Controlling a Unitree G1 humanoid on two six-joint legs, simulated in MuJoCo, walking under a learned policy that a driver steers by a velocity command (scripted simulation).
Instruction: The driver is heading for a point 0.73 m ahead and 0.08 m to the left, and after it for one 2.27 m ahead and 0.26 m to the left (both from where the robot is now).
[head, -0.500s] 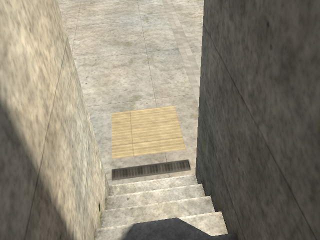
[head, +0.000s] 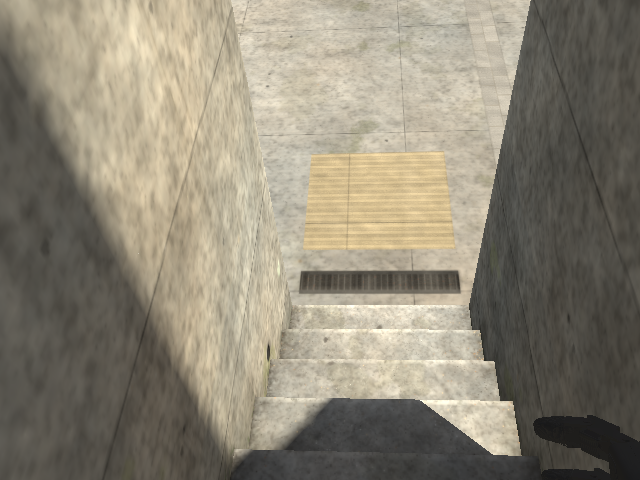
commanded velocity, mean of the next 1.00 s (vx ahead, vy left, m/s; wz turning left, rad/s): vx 0.48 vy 0.00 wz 0.00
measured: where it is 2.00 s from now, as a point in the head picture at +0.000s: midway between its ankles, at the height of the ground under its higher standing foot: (366, 453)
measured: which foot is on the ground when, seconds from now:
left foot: up 0.00-0.04, down 0.06-0.54, up 0.56-0.94, down 0.96-1.00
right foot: down 0.00-0.06, up 0.08-0.52, down 0.54-0.96, up 0.98-1.00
